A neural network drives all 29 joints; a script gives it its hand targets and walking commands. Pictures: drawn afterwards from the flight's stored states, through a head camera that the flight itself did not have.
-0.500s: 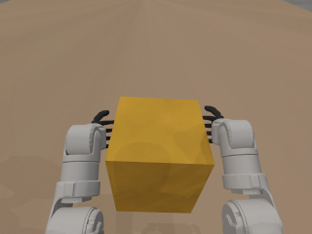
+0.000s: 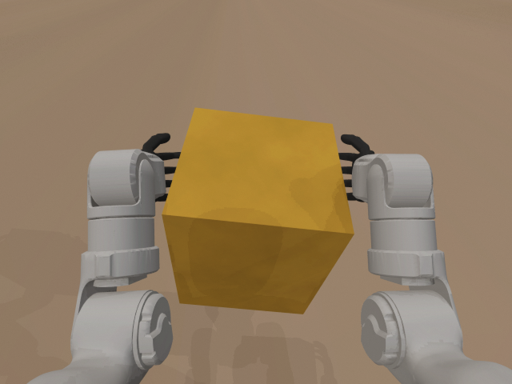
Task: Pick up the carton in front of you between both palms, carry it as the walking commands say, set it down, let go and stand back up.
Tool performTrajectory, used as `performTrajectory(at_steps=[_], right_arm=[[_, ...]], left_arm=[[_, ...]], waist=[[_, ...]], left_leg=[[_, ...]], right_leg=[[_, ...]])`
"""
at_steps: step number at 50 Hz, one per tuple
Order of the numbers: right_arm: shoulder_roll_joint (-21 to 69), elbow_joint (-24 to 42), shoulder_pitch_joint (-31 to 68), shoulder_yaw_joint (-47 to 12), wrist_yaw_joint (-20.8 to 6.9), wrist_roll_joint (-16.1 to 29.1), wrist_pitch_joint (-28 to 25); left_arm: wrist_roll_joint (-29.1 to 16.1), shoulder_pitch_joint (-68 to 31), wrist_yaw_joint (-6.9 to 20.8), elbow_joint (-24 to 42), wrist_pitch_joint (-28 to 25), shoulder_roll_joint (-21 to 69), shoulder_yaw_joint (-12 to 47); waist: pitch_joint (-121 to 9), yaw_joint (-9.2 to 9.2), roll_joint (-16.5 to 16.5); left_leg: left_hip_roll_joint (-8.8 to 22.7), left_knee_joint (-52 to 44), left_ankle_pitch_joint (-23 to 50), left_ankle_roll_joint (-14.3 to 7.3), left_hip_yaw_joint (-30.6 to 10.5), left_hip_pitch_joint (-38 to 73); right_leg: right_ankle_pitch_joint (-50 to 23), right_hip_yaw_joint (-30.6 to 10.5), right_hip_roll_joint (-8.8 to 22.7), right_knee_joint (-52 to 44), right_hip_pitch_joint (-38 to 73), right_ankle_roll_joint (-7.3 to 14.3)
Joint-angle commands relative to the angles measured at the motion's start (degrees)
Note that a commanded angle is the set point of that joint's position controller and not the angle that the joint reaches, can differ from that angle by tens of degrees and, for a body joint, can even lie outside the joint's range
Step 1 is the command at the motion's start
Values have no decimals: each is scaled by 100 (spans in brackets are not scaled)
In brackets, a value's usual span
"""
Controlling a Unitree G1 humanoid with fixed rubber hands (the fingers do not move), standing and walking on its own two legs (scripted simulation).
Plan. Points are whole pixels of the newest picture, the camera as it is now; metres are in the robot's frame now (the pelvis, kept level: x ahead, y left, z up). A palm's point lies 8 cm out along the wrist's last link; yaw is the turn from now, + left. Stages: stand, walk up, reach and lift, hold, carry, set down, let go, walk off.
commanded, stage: carry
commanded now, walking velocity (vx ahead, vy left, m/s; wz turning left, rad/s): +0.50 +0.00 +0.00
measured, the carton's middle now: (252, 217) +0.37 +0.00 +0.09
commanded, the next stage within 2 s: none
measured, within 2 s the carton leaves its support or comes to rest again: neither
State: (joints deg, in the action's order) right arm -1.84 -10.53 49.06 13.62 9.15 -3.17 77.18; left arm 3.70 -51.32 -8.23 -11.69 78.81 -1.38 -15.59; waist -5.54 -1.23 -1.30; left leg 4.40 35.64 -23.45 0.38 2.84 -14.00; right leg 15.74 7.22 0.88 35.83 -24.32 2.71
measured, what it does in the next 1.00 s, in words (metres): climbs: left foot 0.07 m higher, then right foot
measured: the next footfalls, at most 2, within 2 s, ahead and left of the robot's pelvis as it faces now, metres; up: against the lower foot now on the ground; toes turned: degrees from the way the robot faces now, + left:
left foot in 0.36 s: +0.42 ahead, +0.04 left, +0.07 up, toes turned +3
right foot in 0.84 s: +0.68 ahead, -0.16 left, +0.07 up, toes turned -8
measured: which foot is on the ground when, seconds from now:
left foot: down 0.00-0.00, up 0.02-0.34, down 0.36-0.84, up 0.86-1.00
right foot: down 0.00-0.38, up 0.40-0.82, down 0.84-1.00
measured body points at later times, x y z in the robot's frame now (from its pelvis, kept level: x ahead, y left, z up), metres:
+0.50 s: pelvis +0.29 +0.00 +0.04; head +0.37 -0.02 +0.48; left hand +0.70 +0.10 +0.17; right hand +0.67 -0.21 +0.17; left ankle +0.38 +0.04 -0.66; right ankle +0.15 -0.12 -0.52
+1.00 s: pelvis +0.59 -0.09 +0.08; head +0.61 -0.10 +0.53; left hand +0.96 +0.07 +0.20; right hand +0.97 -0.23 +0.19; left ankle +0.53 +0.04 -0.58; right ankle +0.64 -0.15 -0.66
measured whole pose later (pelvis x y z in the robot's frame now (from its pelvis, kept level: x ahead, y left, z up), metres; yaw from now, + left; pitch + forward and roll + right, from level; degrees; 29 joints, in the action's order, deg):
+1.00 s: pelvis +0.59 -0.09 +0.08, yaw +0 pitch +4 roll +1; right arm -1.1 -17.2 45.9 13.0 8.0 -6.1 75.6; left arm 6.1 -44.6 -7.4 -15.1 75.5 0.8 -13.5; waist -3.0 2.1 -0.1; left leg 0.8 64.0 -21.4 -0.7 2.0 -27.7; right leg 10.6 8.8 0.2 27.8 -21.4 5.1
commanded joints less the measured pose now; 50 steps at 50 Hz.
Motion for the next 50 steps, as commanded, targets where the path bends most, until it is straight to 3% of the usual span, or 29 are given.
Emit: performTrajectory(at_steps=[1,2,3,4,5,7,9,11,13,14,16,17,18,19,20,21,23,24,26,28,32,38,41,42,43,44,45,47,50], right_arm=[[6466,395,4259,-2956,-1437,2596,-123],[6529,422,4267,-2841,-1432,2537,-84],[6500,687,4535,-2909,-1408,2508,-103],[6574,842,4738,-2984,-1377,2546,-103],[6593,1009,4796,-3008,-1353,2574,-113],[6525,1320,4693,-3078,-1247,2467,-142],[6350,1614,4542,-3196,-1124,2299,-167],[6098,1673,4298,-3241,-1034,2082,-160],[5908,1516,3979,-3280,-1002,1922,-154],[5877,1390,3789,-3311,-1012,1860,-152],[5920,1169,3576,-3364,-1079,1816,-161],[6012,1224,3627,-3467,-1145,1921,-188],[6151,1351,3738,-3590,-1223,2067,-233],[6241,1441,3860,-3672,-1298,2213,-300],[6292,1300,3776,-3666,-1341,2304,-359],[6444,1391,3886,-3757,-1395,2498,-337],[6602,1867,4422,-3945,-1494,2866,-348],[6723,2048,4598,-4053,-1515,3053,-332],[6717,2252,4828,-4103,-1508,3252,-300],[6535,2286,4805,-4066,-1510,3298,-232],[6341,1577,4468,-3758,-1627,3172,-80],[6485,258,4297,-3208,-1794,2833,-91],[6496,-177,4066,-2856,-1782,2572,-131],[6456,-316,3984,-2743,-1768,2488,-150],[6462,-468,3882,-2668,-1759,2424,-160],[6513,-448,4077,-2544,-1736,2364,-176],[6528,-412,4053,-2583,-1709,2321,-211],[6708,-124,4134,-2560,-1643,2376,-333],[6981,322,3972,-2696,-1501,2408,-442]], left_arm=[[-2240,-3441,1228,173,-208,6108,2764],[-2214,-3578,1244,267,-247,5939,2823],[-2300,-3829,1274,624,-282,6143,2946],[-2401,-4194,1311,974,-301,6226,3003],[-2559,-4490,1337,1360,-310,6340,3093],[-2814,-4812,1375,1959,-323,6466,3358],[-2937,-4813,1399,2336,-326,6366,3546],[-2950,-4532,1422,2335,-286,6223,3664],[-2963,-4243,1471,2194,-242,6135,3709],[-2935,-4086,1504,2045,-225,6086,3701],[-2823,-3833,1581,1718,-235,6088,3699],[-2758,-3828,1606,1738,-273,6073,3709],[-2720,-3951,1613,1814,-322,6065,3756],[-2674,-4026,1605,1888,-362,6146,3819],[-2617,-4017,1581,1926,-336,6089,3766],[-2414,-4019,1509,1865,-347,5893,3662],[-2200,-3962,1368,2052,-376,5791,3496],[-2050,-3957,1295,2112,-396,5633,3418],[-1854,-3705,1168,2072,-397,5438,3278],[-1634,-3404,1086,1948,-368,5179,3165],[-1425,-3117,1063,1280,-251,5070,3084],[-1711,-3485,1226,373,-188,5633,3082],[-2000,-3567,1371,-32,-207,5989,2976],[-2061,-3489,1431,-171,-231,6088,2920],[-2101,-3370,1479,-342,-256,6072,2798],[-2140,-3579,1506,-431,-322,6136,2766],[-2270,-3485,1554,-389,-363,6405,2767],[-2530,-3920,1638,67,-493,6772,2863],[-2790,-4078,1634,641,-607,7130,3075]], waist=[[-2397,432,946],[-2777,553,2212],[-2752,741,1612],[-2453,790,984],[-2289,703,607],[-2195,591,702],[-2210,659,939],[-1974,604,816],[-1699,542,725],[-1761,473,831],[-2277,88,1351],[-2740,-309,1418],[-3212,-854,905],[-3547,-678,-205],[-4237,-586,-1846],[-4158,-427,-1208],[-3258,-414,-306],[-2981,-482,-132],[-2774,-444,163],[-2775,-426,129],[-2537,-451,-345],[-1695,-288,-669],[-1933,115,-597],[-2209,302,-327],[-2504,310,605],[-2534,345,1681],[-2420,324,1485],[-2129,272,545],[-2198,239,674]], left_leg=[[17,2888,41,-186,118,-1873],[-676,4054,-845,-59,64,-3692],[-451,4754,-716,-192,-151,-4208],[-363,5127,-458,-254,-238,-4505],[-259,5272,-302,-329,-262,-4653],[-171,5438,-191,-440,-182,-4834],[-192,5808,-406,-521,53,-5325],[-127,5140,-541,-542,303,-5346],[-249,3324,-188,-554,609,-4300],[-437,2508,317,-630,810,-3391],[-1046,1517,976,-776,1350,-1444],[-1150,934,1288,-733,1179,-378],[-1059,-328,2035,-702,903,1151],[90,-633,2426,-1294,-1284,2740],[1511,-1051,3981,-2299,-4053,3360],[1296,-788,3913,-2200,-3822,3429],[1178,-606,3240,-1810,-3053,2790],[954,-667,3055,-1754,-2762,2696],[923,-850,2906,-1625,-2463,2444],[982,-839,3245,-1571,-2226,2556],[920,-940,4104,-1597,-1497,2432],[577,-1220,4002,-995,-470,1584],[375,-51,4855,-477,177,1221],[223,813,3803,-283,282,473],[-123,2023,1691,-34,358,-715],[-842,3133,-480,27,14,-2337],[-567,3593,-552,-115,-381,-2738],[-239,3387,37,-175,-411,-2741],[-65,2645,499,-75,-247,-2249]], right_leg=[[-2795,-1748,1392,-1093,4125,38],[-4901,-3298,2067,-767,5496,997],[-4510,-3362,2080,-720,5372,1369],[-3754,-3122,1952,-808,5011,1369],[-3119,-2841,1802,-891,4742,1198],[-2644,-2368,1564,-910,4521,947],[-2532,-2153,1461,-1018,4667,1016],[-2618,-1858,1298,-1259,4416,997],[-3431,-1287,1027,-1558,3561,940],[-4658,-901,911,-1542,3125,854],[-7559,-290,829,-735,2715,663],[-8125,-199,873,280,2680,489],[-6974,-47,635,1794,2187,253],[-2214,-476,-9,3351,401,80],[741,-940,-922,5588,-697,-113],[660,-1614,-543,6106,-1181,96],[739,-1307,-205,6010,-1964,106],[883,-1245,-175,5611,-2277,137],[1070,-1125,-73,4736,-2265,131],[1033,-1010,51,3725,-2301,112],[212,-646,133,2169,-2216,-14],[-1238,25,-73,-136,-821,-26],[-1504,480,-391,-1105,1100,67],[-1282,-22,43,-1068,2243,104],[-1221,-2200,1530,-1107,3197,366],[-1340,-4024,2183,-1481,4134,1051],[-1060,-3935,2080,-1553,3942,1153],[-1390,-2952,1787,-1612,3316,890],[-1574,-2041,1573,-1938,2855,763]])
